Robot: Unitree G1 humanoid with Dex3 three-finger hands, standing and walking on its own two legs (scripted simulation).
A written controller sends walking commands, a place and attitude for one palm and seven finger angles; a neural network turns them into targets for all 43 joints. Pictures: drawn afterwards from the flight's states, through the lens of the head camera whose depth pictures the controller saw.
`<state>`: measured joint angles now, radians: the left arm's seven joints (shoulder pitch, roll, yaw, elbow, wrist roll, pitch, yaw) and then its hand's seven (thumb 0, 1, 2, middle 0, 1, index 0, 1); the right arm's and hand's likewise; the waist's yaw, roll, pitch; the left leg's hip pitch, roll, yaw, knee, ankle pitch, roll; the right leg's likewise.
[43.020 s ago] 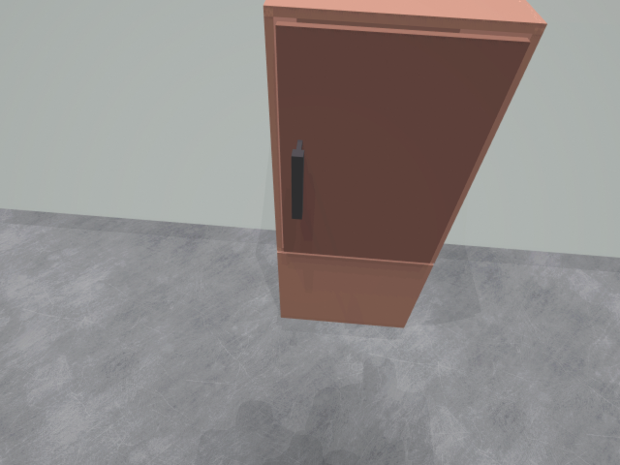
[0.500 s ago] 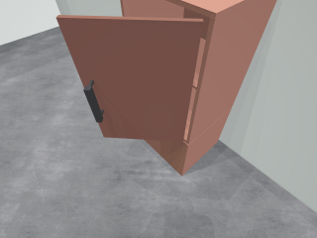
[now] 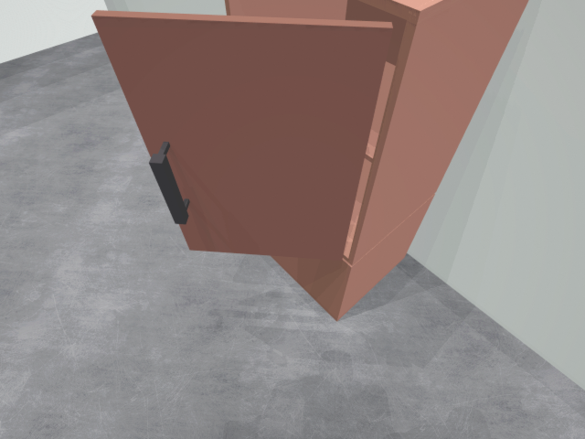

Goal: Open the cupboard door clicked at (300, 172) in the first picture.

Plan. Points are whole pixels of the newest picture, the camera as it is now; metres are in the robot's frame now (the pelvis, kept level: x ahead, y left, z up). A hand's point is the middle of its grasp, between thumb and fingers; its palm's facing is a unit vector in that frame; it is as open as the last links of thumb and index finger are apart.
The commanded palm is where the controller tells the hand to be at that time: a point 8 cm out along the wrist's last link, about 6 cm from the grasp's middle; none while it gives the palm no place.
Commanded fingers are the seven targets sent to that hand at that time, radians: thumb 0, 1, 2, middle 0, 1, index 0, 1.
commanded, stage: shuffle to correct the standing spot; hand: left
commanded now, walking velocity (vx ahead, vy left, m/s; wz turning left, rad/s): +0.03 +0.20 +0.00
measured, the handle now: (173, 184) +0.55 +0.29 -0.05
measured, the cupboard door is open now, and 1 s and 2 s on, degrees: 43 43 43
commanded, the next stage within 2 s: come to a stop and stand still in 0.26 s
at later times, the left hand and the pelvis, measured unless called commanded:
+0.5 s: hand out of the picture +0.02 +0.30 -0.19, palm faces +0.10 -0.96 -0.27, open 7.4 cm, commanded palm none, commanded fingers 0.00 0.90 0.90 -0.20 -0.30 -0.20 -0.30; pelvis +0.02 +0.09 -0.01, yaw +2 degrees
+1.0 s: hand out of the picture +0.06 +0.24 -0.16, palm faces +0.05 -0.98 -0.21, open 7.3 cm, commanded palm none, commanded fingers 0.00 0.90 0.90 -0.20 -0.30 -0.20 -0.30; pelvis +0.01 +0.05 +0.01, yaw +2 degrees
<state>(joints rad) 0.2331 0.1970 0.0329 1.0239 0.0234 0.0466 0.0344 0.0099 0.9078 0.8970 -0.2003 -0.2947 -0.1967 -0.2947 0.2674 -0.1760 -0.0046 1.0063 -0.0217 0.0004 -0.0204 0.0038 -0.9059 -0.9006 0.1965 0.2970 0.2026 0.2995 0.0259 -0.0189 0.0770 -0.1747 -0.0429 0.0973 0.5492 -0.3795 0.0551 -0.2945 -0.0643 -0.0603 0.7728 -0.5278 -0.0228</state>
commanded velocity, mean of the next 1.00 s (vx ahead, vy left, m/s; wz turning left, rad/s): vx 0.00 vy -0.01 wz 0.00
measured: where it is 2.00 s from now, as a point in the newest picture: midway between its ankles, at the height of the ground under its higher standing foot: outside the picture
